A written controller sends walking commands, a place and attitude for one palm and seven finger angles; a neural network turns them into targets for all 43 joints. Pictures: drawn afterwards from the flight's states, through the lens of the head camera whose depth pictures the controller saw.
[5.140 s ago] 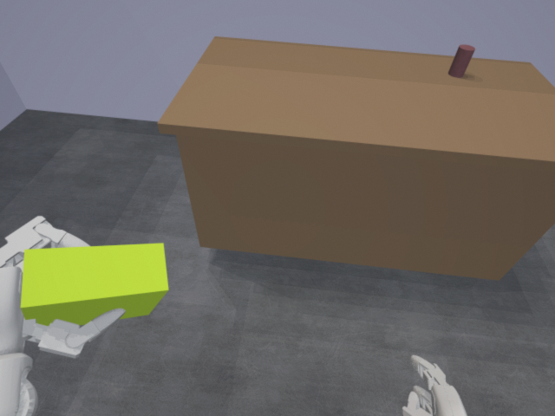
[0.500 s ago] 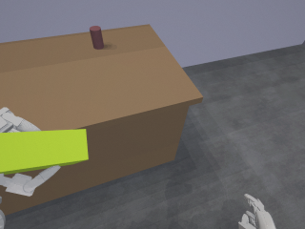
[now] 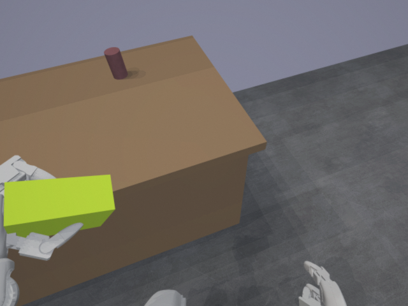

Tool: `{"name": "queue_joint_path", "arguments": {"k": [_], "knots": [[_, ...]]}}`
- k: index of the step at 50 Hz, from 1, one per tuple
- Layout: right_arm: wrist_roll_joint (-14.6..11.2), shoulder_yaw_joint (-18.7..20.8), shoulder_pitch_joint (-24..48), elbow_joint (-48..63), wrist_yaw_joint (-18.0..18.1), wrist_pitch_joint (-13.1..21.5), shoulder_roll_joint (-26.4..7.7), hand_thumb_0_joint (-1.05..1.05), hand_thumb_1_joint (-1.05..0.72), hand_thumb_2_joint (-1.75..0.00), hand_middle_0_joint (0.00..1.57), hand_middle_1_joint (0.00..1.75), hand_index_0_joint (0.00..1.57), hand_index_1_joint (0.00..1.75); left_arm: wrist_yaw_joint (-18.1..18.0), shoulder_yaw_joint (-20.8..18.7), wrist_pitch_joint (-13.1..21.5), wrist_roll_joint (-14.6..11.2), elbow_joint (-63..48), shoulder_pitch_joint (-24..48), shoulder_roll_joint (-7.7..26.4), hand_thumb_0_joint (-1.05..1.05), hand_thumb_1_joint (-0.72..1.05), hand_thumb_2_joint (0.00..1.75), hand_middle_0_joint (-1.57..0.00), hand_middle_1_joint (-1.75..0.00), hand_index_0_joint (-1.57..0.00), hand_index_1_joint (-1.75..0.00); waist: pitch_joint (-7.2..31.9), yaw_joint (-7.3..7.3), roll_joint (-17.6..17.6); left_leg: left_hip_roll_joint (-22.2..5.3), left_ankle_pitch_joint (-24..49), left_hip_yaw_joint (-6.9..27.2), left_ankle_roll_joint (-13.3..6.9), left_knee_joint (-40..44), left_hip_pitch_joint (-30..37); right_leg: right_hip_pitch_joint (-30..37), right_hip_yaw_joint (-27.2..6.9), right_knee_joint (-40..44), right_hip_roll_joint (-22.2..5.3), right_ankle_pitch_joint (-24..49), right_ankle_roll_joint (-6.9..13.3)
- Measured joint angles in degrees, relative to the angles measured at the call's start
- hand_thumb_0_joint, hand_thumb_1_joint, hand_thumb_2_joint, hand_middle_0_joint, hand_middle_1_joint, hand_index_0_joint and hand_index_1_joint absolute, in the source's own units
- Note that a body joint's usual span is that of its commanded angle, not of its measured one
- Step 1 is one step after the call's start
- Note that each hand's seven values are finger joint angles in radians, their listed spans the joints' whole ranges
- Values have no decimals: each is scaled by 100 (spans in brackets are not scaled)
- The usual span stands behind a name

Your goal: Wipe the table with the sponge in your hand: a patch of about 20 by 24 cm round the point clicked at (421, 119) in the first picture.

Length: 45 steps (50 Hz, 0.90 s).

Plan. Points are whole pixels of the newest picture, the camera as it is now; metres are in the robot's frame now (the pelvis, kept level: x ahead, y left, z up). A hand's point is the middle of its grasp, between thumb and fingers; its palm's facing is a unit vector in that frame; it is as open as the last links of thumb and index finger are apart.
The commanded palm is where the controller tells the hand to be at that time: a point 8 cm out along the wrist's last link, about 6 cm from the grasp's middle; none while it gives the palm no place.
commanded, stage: come to a stop and stand still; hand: left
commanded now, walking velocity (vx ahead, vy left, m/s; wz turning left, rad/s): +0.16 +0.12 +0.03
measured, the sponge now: (76, 206) +0.24 +0.21 +0.14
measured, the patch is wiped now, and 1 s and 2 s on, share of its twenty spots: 0.00 0.00 0.00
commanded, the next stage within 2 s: look again from close up in 1.00 s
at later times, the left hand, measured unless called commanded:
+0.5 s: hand (30, 200) +0.23 +0.26 +0.17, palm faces +0.42 -0.83 -0.36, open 9.6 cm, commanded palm +0.17 +0.29 +0.18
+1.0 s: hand (40, 225) +0.20 +0.23 +0.16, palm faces +0.35 -0.85 -0.40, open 9.6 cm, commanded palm +0.14 +0.28 +0.18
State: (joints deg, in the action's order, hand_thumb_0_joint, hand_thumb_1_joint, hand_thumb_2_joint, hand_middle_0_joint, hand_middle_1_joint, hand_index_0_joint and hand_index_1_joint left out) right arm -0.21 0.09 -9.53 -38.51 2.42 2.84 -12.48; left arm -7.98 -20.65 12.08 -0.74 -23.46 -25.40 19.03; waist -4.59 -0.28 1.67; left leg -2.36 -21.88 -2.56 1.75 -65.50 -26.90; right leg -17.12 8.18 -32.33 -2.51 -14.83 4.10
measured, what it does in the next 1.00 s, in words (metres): steps on the spot: left foot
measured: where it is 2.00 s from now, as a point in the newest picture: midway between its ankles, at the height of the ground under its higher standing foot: outside the picture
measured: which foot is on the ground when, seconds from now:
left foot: up 0.00-0.24, down 0.26-1.00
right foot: down 0.00-1.00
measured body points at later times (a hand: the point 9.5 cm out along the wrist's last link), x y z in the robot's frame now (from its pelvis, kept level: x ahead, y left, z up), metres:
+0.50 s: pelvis +0.01 +0.02 +0.00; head +0.02 +0.03 +0.45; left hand +0.20 +0.30 +0.19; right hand +0.19 -0.18 -0.08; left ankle +0.06 +0.14 -0.73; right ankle +0.02 -0.08 -0.73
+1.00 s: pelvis -0.03 +0.00 +0.00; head -0.02 +0.01 +0.45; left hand +0.17 +0.28 +0.18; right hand +0.11 -0.25 -0.09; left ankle +0.04 +0.13 -0.73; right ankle +0.02 -0.08 -0.73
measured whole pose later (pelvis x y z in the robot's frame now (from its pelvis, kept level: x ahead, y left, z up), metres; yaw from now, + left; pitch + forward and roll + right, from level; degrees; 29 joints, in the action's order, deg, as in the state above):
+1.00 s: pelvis -0.03 +0.00 +0.00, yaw -1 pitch -2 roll -1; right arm -0.1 0.4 -14.4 -35.6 3.8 4.8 -13.3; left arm -8.9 -18.2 10.1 -1.2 -25.9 -26.7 20.6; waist -2.5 1.1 0.7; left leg -2.5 -9.5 -0.1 1.1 -28.0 -16.2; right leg -13.9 3.6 -24.8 3.1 -8.7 3.0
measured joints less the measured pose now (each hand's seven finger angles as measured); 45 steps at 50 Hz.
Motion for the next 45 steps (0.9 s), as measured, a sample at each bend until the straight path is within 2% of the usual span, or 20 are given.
{"name": "queue_joint_path", "arguments": {"k": [2,5,10,13,15,17,20,23,26,29,32,34,36,40,45], "knots": [[8,77,18,75,14,-11,-113,1,-91,-89,20,30,20,30,0,31,24,16,-11,-111,4,-1,-44,99,-80,-134,-80,-134,-17,95,-71,-18,217,-8,13,155,-126,105,8,246,-5,101,5],[22,196,-8,211,34,14,-238,1,-91,-89,20,30,20,30,-18,84,68,25,-233,-233,109,-1,-44,99,-80,-134,-80,-134,-60,180,-204,-70,393,-94,-10,958,-49,233,39,476,-27,175,-3],[27,330,-101,478,59,43,-337,1,-91,-89,20,30,19,30,-103,-9,160,-27,-865,-490,329,-1,-44,99,-80,-134,-80,-134,-82,158,-311,-50,521,-216,-51,2610,513,340,30,477,9,107,-66],[12,337,-165,616,90,11,-342,1,-91,-89,19,30,19,30,-151,-106,159,-78,-1049,-591,394,-1,-44,99,-80,-134,-80,-134,5,123,-194,-44,1242,-212,-90,3581,1068,371,31,222,123,-79,-156],[-27,324,-153,573,135,-29,-168,1,-91,-89,19,30,19,30,-164,-139,126,-107,-923,-458,471,-1,-44,99,-80,-134,-80,-134,68,64,-314,9,948,-281,-192,3637,1217,357,-44,-7,62,-235,-241],[-29,216,-161,547,127,-33,45,1,-91,-89,19,30,19,30,-153,-154,84,-118,-660,-287,487,-1,-44,99,-80,-134,-80,-134,169,-24,-451,47,892,-362,-208,3637,1257,293,-261,-210,87,-653,-367],[48,4,-168,546,84,90,301,1,-91,-89,19,30,19,30,-141,-93,-62,-74,-336,27,374,-1,-44,99,-80,-134,-80,-134,219,-65,-470,35,1003,-324,-200,3716,1250,235,-449,-399,178,-972,-437],[75,-186,-131,547,-24,242,476,1,-91,-89,20,30,20,30,-146,52,-181,-52,-345,203,199,-1,-44,99,-80,-134,-80,-134,160,-109,-408,-13,1086,-283,-172,3712,1195,327,-551,-149,214,-744,-469],[84,-320,-64,545,-97,319,569,1,-90,-89,20,30,20,30,-95,188,-215,-53,-498,191,115,-1,-44,99,-80,-134,-80,-134,48,-104,-256,-133,1125,-225,-115,3618,1114,393,-468,129,299,-146,-405],[66,-365,-78,524,-128,283,546,1,-90,-89,20,30,20,30,-27,253,-197,-71,-562,53,129,-1,-44,99,-80,-134,-80,-134,30,-61,-50,-267,1134,-111,-44,3504,1003,438,-351,338,441,205,-186],[50,-308,-153,448,-104,175,422,1,-90,-89,20,30,20,30,5,237,-220,-148,-546,-184,113,-1,-44,99,-80,-134,-80,-134,148,-66,41,-198,678,52,-25,3286,845,350,-377,389,496,234,-81],[45,-243,-212,375,-58,98,284,1,-90,-89,20,30,20,30,0,230,-278,-178,-489,-302,73,-1,-44,99,-80,-134,-80,-134,229,-73,89,-103,542,160,-49,3148,838,296,-420,414,525,285,-74],[38,-175,-280,285,9,52,139,1,-90,-89,20,30,20,30,-15,241,-331,-189,-404,-309,53,-1,-44,99,-80,-134,-80,-134,301,-43,133,-44,718,248,-83,3292,946,249,-408,405,556,310,-86],[10,-73,-400,129,136,-2,-15,1,-90,-89,20,30,20,30,-48,261,-383,-161,-161,-48,73,-1,-44,99,-80,-134,-80,-134,272,-51,-30,4,1095,239,-76,3549,1091,305,-435,442,516,326,-142],[17,-2,-536,238,178,94,-103,1,-91,-89,20,30,20,30,-100,239,-301,-60,-122,17,83,-1,-44,99,-80,-134,-80,-134,281,62,-105,-4,1198,257,-97,3792,1106,324,-442,678,545,359,-193]]}}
